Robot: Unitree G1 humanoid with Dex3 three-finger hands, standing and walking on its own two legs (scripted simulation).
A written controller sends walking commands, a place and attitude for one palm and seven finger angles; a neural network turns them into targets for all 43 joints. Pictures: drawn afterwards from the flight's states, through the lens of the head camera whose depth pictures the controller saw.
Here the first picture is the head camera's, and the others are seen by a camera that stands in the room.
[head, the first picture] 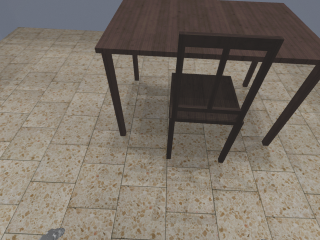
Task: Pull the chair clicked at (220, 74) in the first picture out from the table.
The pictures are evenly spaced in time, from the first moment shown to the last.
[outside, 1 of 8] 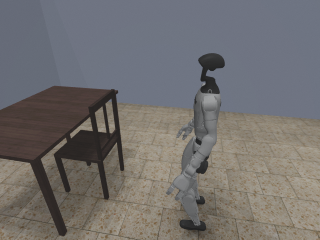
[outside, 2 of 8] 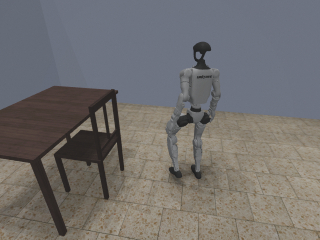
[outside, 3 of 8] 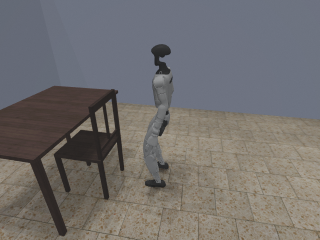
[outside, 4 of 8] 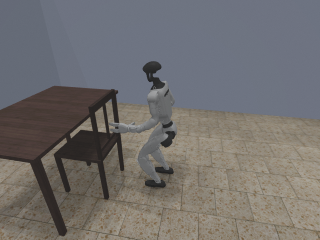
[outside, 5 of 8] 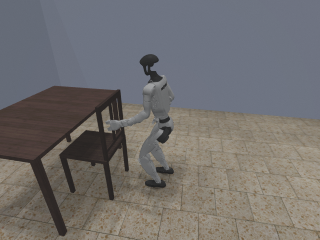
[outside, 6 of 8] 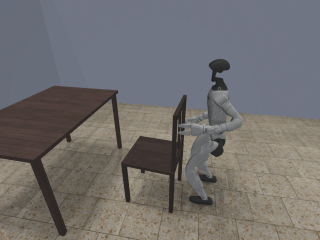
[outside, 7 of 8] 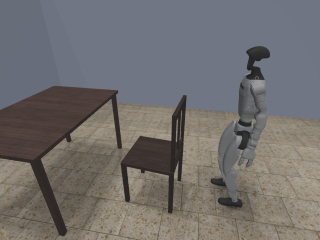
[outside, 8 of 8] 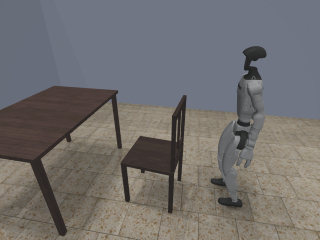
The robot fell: no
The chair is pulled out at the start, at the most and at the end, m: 0.00 0.61 0.61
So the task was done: yes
